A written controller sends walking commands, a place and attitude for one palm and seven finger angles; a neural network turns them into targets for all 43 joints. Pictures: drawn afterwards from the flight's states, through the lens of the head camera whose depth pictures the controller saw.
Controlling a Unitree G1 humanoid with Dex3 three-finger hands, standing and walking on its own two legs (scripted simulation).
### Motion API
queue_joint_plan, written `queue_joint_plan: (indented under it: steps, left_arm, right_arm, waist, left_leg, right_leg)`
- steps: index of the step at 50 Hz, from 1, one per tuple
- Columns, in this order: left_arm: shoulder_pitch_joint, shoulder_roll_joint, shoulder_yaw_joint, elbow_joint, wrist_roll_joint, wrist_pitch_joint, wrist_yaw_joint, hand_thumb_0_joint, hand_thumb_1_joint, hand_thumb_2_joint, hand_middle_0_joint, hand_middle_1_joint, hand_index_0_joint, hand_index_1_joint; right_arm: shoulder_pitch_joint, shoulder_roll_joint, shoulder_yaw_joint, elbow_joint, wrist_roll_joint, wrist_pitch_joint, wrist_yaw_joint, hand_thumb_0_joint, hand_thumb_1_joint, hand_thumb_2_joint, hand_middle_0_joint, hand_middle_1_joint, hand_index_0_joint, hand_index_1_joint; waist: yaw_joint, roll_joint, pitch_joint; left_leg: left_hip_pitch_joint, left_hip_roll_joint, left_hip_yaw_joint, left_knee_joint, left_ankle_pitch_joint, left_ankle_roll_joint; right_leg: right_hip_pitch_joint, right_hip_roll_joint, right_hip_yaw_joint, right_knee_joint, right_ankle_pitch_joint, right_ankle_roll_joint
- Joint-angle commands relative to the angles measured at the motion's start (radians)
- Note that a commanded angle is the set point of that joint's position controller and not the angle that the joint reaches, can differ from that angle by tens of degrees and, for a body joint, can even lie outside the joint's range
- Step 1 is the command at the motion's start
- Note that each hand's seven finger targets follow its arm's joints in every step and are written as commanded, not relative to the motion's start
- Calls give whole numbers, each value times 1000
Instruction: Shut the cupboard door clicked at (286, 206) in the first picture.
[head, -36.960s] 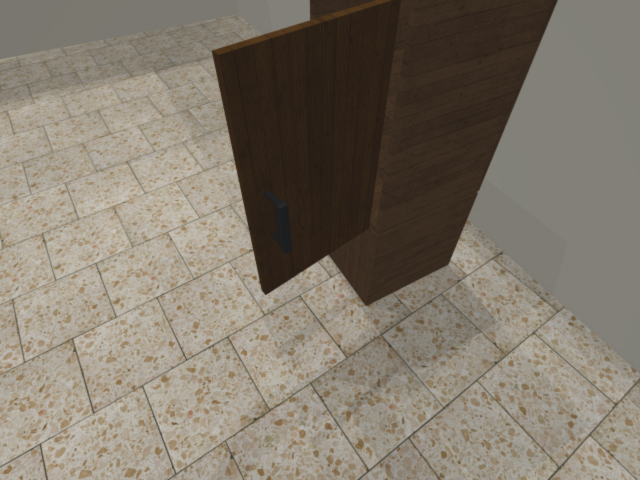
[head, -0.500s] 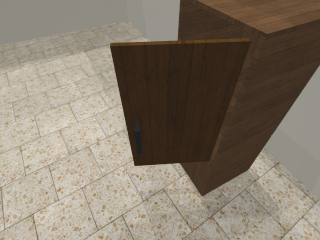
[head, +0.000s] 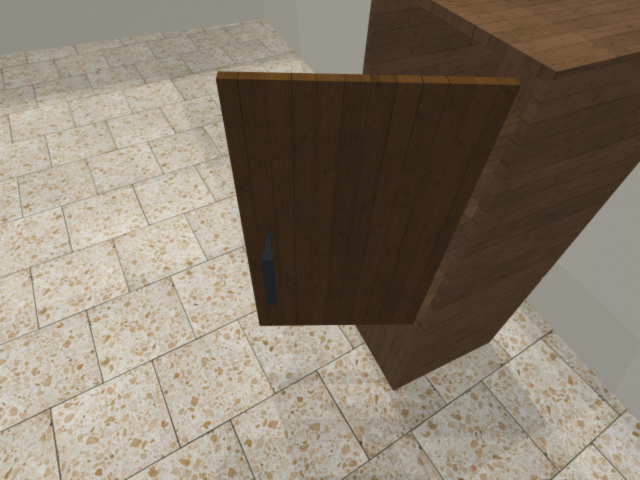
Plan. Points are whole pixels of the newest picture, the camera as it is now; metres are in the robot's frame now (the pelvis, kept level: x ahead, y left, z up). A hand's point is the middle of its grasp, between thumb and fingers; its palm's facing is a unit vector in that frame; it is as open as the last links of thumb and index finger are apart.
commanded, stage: shuffle to correct the standing spot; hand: left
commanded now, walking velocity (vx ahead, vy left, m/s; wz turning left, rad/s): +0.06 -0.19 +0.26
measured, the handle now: (270, 270) +0.46 +0.11 -0.08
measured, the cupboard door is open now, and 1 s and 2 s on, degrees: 66 66 66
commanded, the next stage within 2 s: come to a stop and stand still in 0.40 s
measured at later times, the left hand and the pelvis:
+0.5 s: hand out of the picture +0.05 +0.12 -0.18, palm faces +0.09 -0.98 -0.20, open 7.4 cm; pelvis +0.04 -0.07 -0.01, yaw +3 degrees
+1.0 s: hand out of the picture +0.06 +0.08 -0.17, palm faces +0.09 -0.98 -0.18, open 7.3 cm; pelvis +0.06 -0.09 +0.01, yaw +3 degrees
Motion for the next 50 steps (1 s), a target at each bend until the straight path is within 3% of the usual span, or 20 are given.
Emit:
queue_joint_plan:
  steps: [1, 4, 7, 8, 9, 10, 12, 15, 20, 21, 23, 24, 26, 30, 32, 33, 34, 36, 42, 50]
  left_arm:
    - [155, 110, 35, -11, 1, -4, 12, 0, 900, 900, -200, -300, -200, -300]
    - [185, 89, 33, -9, 8, 0, 20, 0, 900, 900, -200, -300, -200, -300]
    - [142, 73, 26, -14, 1, 5, 24, 0, 900, 900, -200, -300, -200, -300]
    - [148, 58, 25, -23, -4, 6, 20, 0, 900, 900, -200, -300, -200, -300]
    - [138, 39, 20, -38, -7, 1, 21, 0, 900, 900, -200, -300, -200, -300]
    - [75, 71, 32, -56, 3, 7, 25, 0, 900, 900, -200, -300, -200, -300]
    - [26, 62, 46, -76, 4, 17, 11, 0, 900, 900, -200, -300, -200, -300]
    - [61, 9, 49, -69, -1, 33, -13, 0, 900, 900, -200, -300, -200, -300]
    - [103, 21, 60, -72, 3, 24, -28, 0, 900, 900, -200, -300, -200, -300]
    - [121, 57, 69, -74, 4, 18, -26, 0, 900, 900, -200, -300, -200, -300]
    - [138, 192, 93, -93, 20, 14, -12, 0, 900, 900, -200, -300, -200, -300]
    - [131, 197, 93, -113, 22, 22, -11, 0, 900, 900, -200, -300, -200, -300]
    - [15, 145, 84, -132, 22, 22, -2, 0, 900, 900, -200, -300, -200, -300]
    - [-12, 109, 53, -110, 9, -9, 20, 0, 900, 900, -200, -300, -200, -300]
    - [-42, 106, 45, -103, -10, -14, 18, 0, 900, 900, -200, -300, -200, -300]
    - [-33, 75, 40, -105, -18, -11, 15, 0, 900, 900, -200, -300, -200, -300]
    - [-20, 50, 35, -106, -20, -8, 12, 0, 900, 900, -200, -300, -200, -300]
    - [-43, 59, 27, -72, -12, -2, 17, 0, 900, 900, -200, -300, -200, -300]
    - [-26, 76, 20, -32, -9, -9, 16, 0, 900, 900, -200, -300, -200, -300]
    - [-10, 68, 8, 1, -12, -22, 16, 0, 900, 900, -200, -300, -200, -300]
  right_arm:
    - [-1, -101, -22, -66, 2, -21, -18, 0, -900, -900, 200, 300, 200, 300]
    - [-45, -69, -19, -82, 1, -18, -21, 0, -900, -900, 200, 300, 200, 300]
    - [61, -52, -20, -34, 0, -23, -23, 0, -900, -900, 200, 300, 200, 300]
    - [145, -114, -32, -6, -7, -26, -31, 0, -900, -900, 200, 300, 200, 300]
    - [215, -180, -46, 11, -11, -25, -36, 0, -900, -900, 200, 300, 200, 300]
    - [235, -188, -47, 22, -9, -20, -41, 0, -900, -900, 200, 300, 200, 300]
    - [135, -160, -49, -16, -10, -25, -43, 0, -900, -900, 200, 300, 200, 300]
    - [29, -182, -56, -59, -15, -32, -38, 0, -900, -900, 200, 300, 200, 300]
    - [0, -214, -82, -89, -16, -9, -23, 0, -900, -900, 200, 300, 200, 300]
    - [5, -194, -83, -95, -14, -4, -19, 0, -900, -900, 200, 300, 200, 300]
    - [4, -62, -62, -138, -5, 6, -12, 0, -900, -900, 200, 300, 200, 300]
    - [-36, -63, -60, -165, -1, 11, -17, 0, -900, -900, 200, 300, 200, 300]
    - [-23, -86, -65, -150, -1, 7, -17, 0, -900, -900, 200, 300, 200, 300]
    - [13, -12, -23, -122, 4, -11, 5, 0, -900, -900, 200, 300, 200, 300]
    - [82, -10, -12, -76, 11, -20, 5, 0, -900, -900, 200, 300, 200, 300]
    - [82, -60, -13, -76, 9, -28, 3, 0, -900, -900, 200, 300, 200, 300]
    - [51, -103, -15, -90, 0, -32, 1, 0, -900, -900, 200, 300, 200, 300]
    - [-32, -102, -8, -91, 5, -34, -5, 0, -900, -900, 200, 300, 200, 300]
    - [1, -89, -14, -79, 10, -30, -12, 0, -900, -900, 200, 300, 200, 300]
    - [9, -91, 1, -36, 9, -34, -5, 0, -900, -900, 200, 300, 200, 300]
  waist:
    - [23, -124, 17]
    - [38, -127, 71]
    - [-29, -38, 13]
    - [-57, 98, -37]
    - [-69, 339, -59]
    - [-77, 324, -5]
    - [-33, 149, 83]
    - [11, 176, 45]
    - [29, 164, 20]
    - [38, 106, 20]
    - [57, -280, 9]
    - [85, -244, -18]
    - [35, -233, -10]
    - [6, -68, -28]
    - [-16, -35, -23]
    - [-4, 71, -4]
    - [24, 165, 10]
    - [41, 234, 27]
    - [26, 29, 2]
    - [15, -4, -3]
  left_leg:
    - [-83, 38, 13, 95, 101, 47]
    - [-199, 15, 45, 226, -171, 36]
    - [34, 37, 39, -14, 109, 51]
    - [223, 166, -125, -66, 404, 114]
    - [317, 356, -357, -150, 662, 225]
    - [262, 435, -427, -194, 713, 272]
    - [127, 416, -337, -195, 599, 246]
    - [14, 327, -174, -223, 427, 178]
    - [-96, 229, -78, -99, 157, 89]
    - [-140, 183, -46, -28, 64, 58]
    - [-271, -12, 106, 357, -316, -5]
    - [-250, -7, 40, 520, -370, 16]
    - [-254, 26, 12, 621, -290, 23]
    - [-59, 17, 33, 190, -165, 5]
    - [124, 6, 32, -121, 32, 2]
    - [149, 79, -67, -201, 123, 30]
    - [65, 181, -174, -222, 261, 83]
    - [6, 171, -155, -234, 349, 103]
    - [90, 119, -79, -211, 307, 65]
    - [130, 101, -62, -236, 236, 48]
  right_leg:
    - [29, -168, 129, -153, 374, -36]
    - [81, -231, 152, -123, 738, -128]
    - [15, -156, 38, 52, 797, -86]
    - [-145, -85, -14, 200, 586, -24]
    - [-299, -16, -75, 410, 38, 21]
    - [-373, -28, 1, 550, -206, 16]
    - [-391, -87, 55, 566, -151, 13]
    - [-261, -94, 11, 403, -56, 32]
    - [-57, -21, -123, 39, 162, 52]
    - [-12, -43, -91, -38, 177, 48]
    - [-26, -326, 252, -248, 233, -81]
    - [-93, -350, 285, -266, 193, -152]
    - [-125, -293, 224, -228, 247, -179]
    - [-133, -272, 155, -165, 375, -148]
    - [-166, -216, 100, -115, 293, -87]
    - [-194, -167, 74, -73, 229, -39]
    - [-140, -112, 30, -60, 178, 7]
    - [-40, -100, -10, -54, 171, 32]
    - [-13, -151, 36, -118, 345, 14]
    - [-15, -168, 57, -159, 371, 6]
